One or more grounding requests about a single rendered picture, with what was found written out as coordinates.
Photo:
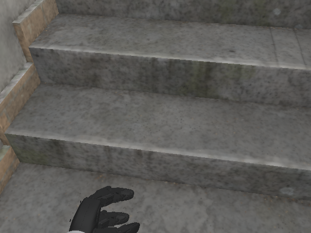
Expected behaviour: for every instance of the robot left hand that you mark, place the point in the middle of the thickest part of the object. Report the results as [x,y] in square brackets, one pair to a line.
[90,219]

